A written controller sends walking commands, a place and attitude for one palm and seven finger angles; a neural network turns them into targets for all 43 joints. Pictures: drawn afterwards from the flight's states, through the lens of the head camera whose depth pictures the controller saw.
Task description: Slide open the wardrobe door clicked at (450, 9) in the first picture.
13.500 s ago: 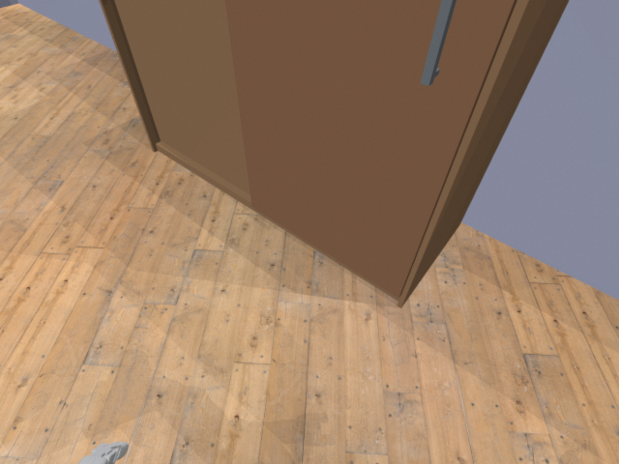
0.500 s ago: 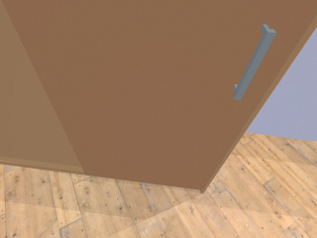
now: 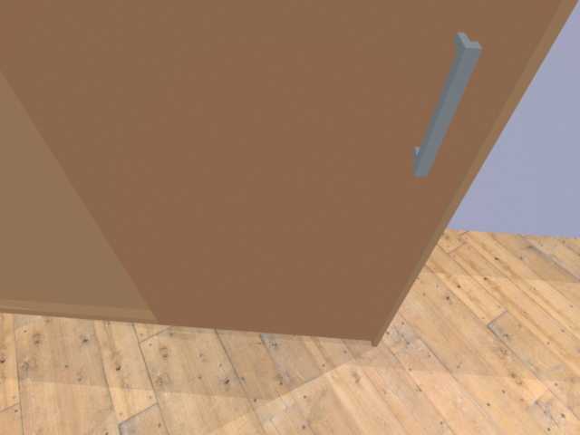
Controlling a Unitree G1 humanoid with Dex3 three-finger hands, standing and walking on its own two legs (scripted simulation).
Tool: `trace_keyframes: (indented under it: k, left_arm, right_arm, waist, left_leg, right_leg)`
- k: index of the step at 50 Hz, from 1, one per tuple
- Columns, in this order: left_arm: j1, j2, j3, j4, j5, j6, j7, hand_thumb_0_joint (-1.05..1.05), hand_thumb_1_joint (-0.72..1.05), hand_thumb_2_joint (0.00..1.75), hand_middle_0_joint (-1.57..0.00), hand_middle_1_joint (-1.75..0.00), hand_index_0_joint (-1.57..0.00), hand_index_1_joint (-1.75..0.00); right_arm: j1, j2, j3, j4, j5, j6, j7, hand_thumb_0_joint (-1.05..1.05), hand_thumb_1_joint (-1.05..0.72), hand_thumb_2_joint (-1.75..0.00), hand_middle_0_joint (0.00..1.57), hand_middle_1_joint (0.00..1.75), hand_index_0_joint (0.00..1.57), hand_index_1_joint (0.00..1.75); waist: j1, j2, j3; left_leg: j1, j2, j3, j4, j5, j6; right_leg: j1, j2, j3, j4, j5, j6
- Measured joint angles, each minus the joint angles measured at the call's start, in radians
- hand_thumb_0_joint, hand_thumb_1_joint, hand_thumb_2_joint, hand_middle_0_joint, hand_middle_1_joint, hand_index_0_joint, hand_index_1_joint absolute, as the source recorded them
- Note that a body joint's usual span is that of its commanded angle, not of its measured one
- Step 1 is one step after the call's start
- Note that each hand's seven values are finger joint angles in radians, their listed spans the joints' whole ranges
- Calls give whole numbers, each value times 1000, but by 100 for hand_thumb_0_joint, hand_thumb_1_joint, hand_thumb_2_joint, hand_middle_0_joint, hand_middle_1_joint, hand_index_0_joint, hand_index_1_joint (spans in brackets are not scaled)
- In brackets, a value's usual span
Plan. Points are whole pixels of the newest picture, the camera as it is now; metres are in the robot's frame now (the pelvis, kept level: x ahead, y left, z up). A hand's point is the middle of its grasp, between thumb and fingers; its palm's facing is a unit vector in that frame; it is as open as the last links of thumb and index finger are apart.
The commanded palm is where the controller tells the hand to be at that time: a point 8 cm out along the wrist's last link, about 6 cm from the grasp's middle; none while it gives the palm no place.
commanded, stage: look again from close up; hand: right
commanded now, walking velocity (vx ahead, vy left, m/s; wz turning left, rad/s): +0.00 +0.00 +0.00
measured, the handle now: (438, 111) +0.51 -0.18 +0.20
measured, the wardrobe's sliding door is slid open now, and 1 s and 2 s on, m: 0.00 0.00 0.00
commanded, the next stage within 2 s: raise the hand with hooked fingers in 0.46 s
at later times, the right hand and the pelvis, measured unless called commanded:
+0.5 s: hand out of the picture +0.05 -0.21 -0.16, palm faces +0.01 +0.96 -0.26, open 7.4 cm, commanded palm none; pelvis +0.01 +0.00 +0.00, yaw +0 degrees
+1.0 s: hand out of the picture +0.14 -0.23 -0.01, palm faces +0.14 +0.99 -0.01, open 8.7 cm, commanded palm +0.13 -0.28 +0.01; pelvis -0.03 +0.00 -0.06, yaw -2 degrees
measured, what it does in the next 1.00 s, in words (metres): lowers itself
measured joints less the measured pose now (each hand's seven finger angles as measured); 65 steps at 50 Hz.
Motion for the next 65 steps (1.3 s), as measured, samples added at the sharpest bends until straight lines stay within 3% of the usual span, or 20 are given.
trace_keyframes:
  k: [29,30,31,33,36,38,40,41,43,46,49,53,56,59,65]
  left_arm:
    - [-9,26,2,20,-2,1,-5,0,91,90,-20,-30,-20,-30]
    - [9,27,5,-21,-13,-10,1,0,91,90,-20,-30,-20,-30]
    - [37,23,7,-71,-20,-49,21,0,91,90,-20,-30,-20,-30]
    - [81,13,15,-154,-31,-140,51,0,91,90,-20,-30,-20,-30]
    - [81,9,39,-253,-34,-222,54,1,91,90,-20,-30,-20,-30]
    - [49,7,50,-309,-30,-246,40,1,90,90,-20,-30,-20,-30]
    - [10,7,56,-365,-29,-258,23,1,90,90,-20,-30,-20,-30]
    - [-8,10,58,-394,-31,-261,15,1,90,90,-20,-30,-20,-30]
    - [-33,21,58,-456,-39,-260,10,1,90,90,-20,-30,-20,-30]
    - [-38,39,56,-529,-49,-253,25,1,90,90,-20,-30,-20,-30]
    - [-24,53,50,-558,-50,-255,45,1,90,90,-20,-30,-20,-30]
    - [-3,53,25,-538,-46,-268,68,1,90,90,-20,-30,-20,-30]
    - [6,37,-3,-507,-50,-271,77,1,90,90,-20,-30,-20,-30]
    - [20,14,-28,-488,-55,-268,81,1,90,90,-20,-30,-20,-30]
    - [71,-8,-48,-481,-58,-269,77,1,90,90,-20,-30,-20,-30]
  right_arm:
    - [-49,-15,1,2,1,-6,-6,0,-91,-89,20,30,20,30]
    - [1,-4,-34,-149,35,47,-5,0,-91,-89,20,30,20,30]
    - [57,5,-76,-343,59,62,-9,1,-90,-89,20,30,20,30]
    - [143,12,-101,-664,108,-8,-35,2,-89,-89,21,31,20,31]
    - [150,29,-143,-902,165,-160,-6,1,-87,-88,21,32,20,32]
    - [128,30,-173,-938,202,-300,69,1,-84,-86,21,34,20,34]
    - [106,21,-194,-925,241,-434,182,1,-80,-85,21,36,20,36]
    - [98,13,-203,-910,256,-483,247,0,-79,-84,21,38,21,38]
    - [102,-4,-215,-894,288,-511,360,0,-74,-82,21,40,21,40]
    - [146,-14,-234,-909,334,-449,433,0,-68,-80,22,44,22,44]
    - [188,-10,-254,-966,347,-398,408,1,-61,-77,23,49,22,49]
    - [181,-23,-254,-1070,331,-386,367,1,-51,-73,23,55,23,55]
    - [127,-50,-245,-1103,324,-355,380,1,-44,-70,23,59,23,59]
    - [77,-84,-245,-1105,330,-279,400,1,-37,-67,24,63,24,63]
    - [69,-122,-306,-1106,372,-166,386,1,-24,-61,25,72,25,72]
  waist:
    - [7,-9,-1]
    - [8,-12,0]
    - [-2,-3,5]
    - [-5,7,-10]
    - [18,-7,-60]
    - [26,-9,-103]
    - [27,-3,-134]
    - [24,0,-140]
    - [15,5,-144]
    - [-6,9,-151]
    - [-28,6,-147]
    - [-44,-2,-133]
    - [-39,-12,-121]
    - [-24,-22,-116]
    - [7,-35,-123]
  left_leg:
    - [16,5,4,-40,14,-9]
    - [8,2,5,-33,13,-8]
    - [1,7,2,-14,6,-8]
    - [-20,17,8,25,-16,-7]
    - [-85,22,29,92,-44,-7]
    - [-175,20,24,172,-70,-5]
    - [-278,17,15,271,-104,-1]
    - [-321,15,12,318,-121,0]
    - [-386,12,8,395,-150,0]
    - [-432,10,12,460,-178,1]
    - [-431,5,32,477,-191,4]
    - [-403,-1,66,465,-189,7]
    - [-377,-5,79,437,-175,7]
    - [-348,-8,75,394,-152,4]
    - [-287,-6,46,302,-106,-4]
  right_leg:
    - [3,4,0,-18,7,-7]
    - [-7,2,1,-3,-1,-8]
    - [-7,6,-2,1,-5,-9]
    - [-23,16,5,17,-9,-10]
    - [-105,19,30,95,-31,-7]
    - [-190,16,30,170,-55,-5]
    - [-287,10,27,261,-87,-2]
    - [-329,7,28,306,-103,0]
    - [-393,3,29,382,-129,2]
    - [-445,0,39,451,-159,3]
    - [-463,-3,62,490,-175,2]
    - [-463,-5,97,508,-180,2]
    - [-449,-6,110,496,-171,2]
    - [-418,-8,104,458,-154,0]
    - [-341,-9,68,361,-118,-8]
